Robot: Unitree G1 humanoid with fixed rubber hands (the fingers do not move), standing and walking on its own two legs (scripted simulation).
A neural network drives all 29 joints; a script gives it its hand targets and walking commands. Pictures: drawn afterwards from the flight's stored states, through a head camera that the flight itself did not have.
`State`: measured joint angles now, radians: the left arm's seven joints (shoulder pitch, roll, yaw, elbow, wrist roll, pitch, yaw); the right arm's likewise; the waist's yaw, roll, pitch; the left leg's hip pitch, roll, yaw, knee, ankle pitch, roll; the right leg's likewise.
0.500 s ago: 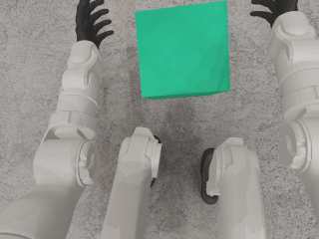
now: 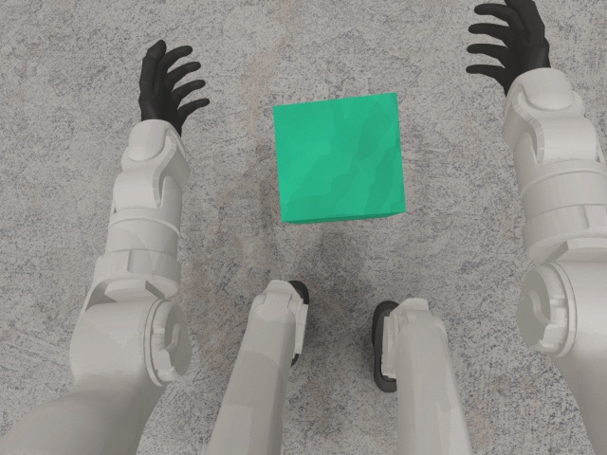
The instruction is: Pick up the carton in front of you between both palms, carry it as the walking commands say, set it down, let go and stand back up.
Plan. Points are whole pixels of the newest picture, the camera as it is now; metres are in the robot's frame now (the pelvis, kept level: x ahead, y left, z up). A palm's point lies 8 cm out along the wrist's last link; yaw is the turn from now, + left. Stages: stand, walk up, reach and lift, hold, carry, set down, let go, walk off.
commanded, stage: set down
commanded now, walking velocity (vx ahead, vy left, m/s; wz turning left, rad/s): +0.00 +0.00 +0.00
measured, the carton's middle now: (338, 170) +0.49 +0.04 -0.44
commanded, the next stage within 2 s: let go in 0.16 s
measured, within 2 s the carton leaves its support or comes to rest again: neither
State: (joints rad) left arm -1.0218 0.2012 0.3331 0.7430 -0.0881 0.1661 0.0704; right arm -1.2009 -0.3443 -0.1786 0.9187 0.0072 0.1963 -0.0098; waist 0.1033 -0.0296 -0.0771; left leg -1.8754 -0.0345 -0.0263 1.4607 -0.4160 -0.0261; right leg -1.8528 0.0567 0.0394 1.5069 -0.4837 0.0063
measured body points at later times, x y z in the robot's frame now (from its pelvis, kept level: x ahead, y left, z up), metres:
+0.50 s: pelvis +0.05 +0.01 +0.13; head +0.30 +0.01 +0.50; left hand +0.42 +0.25 +0.01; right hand +0.46 -0.18 +0.01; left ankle +0.10 +0.12 -0.53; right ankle +0.07 -0.11 -0.53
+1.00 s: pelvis +0.10 +0.00 +0.21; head +0.18 -0.01 +0.65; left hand +0.28 +0.24 +0.13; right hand +0.31 -0.22 +0.12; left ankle +0.10 +0.12 -0.53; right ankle +0.07 -0.11 -0.53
